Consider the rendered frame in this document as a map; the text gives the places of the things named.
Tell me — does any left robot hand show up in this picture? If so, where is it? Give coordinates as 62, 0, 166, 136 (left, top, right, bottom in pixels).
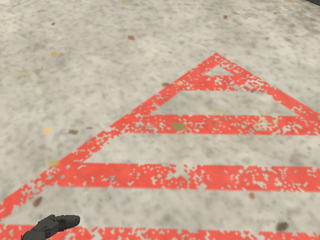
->
21, 214, 80, 240

